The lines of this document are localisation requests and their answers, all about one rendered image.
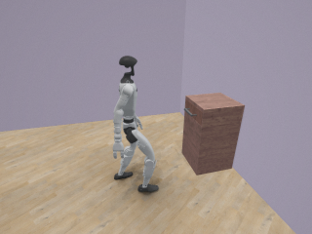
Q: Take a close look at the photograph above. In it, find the right robot hand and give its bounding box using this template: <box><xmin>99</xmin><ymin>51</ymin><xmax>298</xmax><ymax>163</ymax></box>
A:
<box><xmin>112</xmin><ymin>141</ymin><xmax>124</xmax><ymax>159</ymax></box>

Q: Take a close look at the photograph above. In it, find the drawer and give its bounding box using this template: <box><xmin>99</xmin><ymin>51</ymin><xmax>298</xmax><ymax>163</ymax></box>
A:
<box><xmin>185</xmin><ymin>100</ymin><xmax>203</xmax><ymax>126</ymax></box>

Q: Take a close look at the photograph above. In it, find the robot right upper arm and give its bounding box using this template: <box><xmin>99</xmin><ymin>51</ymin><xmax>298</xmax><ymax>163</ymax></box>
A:
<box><xmin>113</xmin><ymin>84</ymin><xmax>134</xmax><ymax>115</ymax></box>

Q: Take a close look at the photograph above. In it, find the cabinet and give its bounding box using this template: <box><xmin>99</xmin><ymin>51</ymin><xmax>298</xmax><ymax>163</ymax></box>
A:
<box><xmin>181</xmin><ymin>93</ymin><xmax>245</xmax><ymax>176</ymax></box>

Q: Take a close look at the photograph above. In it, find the robot left foot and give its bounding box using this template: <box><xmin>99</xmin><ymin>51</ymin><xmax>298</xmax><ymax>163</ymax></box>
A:
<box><xmin>114</xmin><ymin>172</ymin><xmax>133</xmax><ymax>180</ymax></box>

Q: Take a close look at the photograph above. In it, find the handle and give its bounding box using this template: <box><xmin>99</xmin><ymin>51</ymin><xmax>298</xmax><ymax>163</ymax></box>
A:
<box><xmin>184</xmin><ymin>108</ymin><xmax>197</xmax><ymax>117</ymax></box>

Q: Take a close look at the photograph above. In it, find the humanoid robot head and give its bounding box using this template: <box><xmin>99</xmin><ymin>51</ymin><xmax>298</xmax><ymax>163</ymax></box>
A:
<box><xmin>119</xmin><ymin>56</ymin><xmax>137</xmax><ymax>84</ymax></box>

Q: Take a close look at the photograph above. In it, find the robot right forearm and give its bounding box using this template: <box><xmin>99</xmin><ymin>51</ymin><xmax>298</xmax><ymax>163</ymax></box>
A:
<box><xmin>113</xmin><ymin>110</ymin><xmax>123</xmax><ymax>142</ymax></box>

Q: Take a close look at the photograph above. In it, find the left robot hand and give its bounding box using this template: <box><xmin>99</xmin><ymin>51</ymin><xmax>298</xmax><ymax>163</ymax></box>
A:
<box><xmin>134</xmin><ymin>117</ymin><xmax>143</xmax><ymax>129</ymax></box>

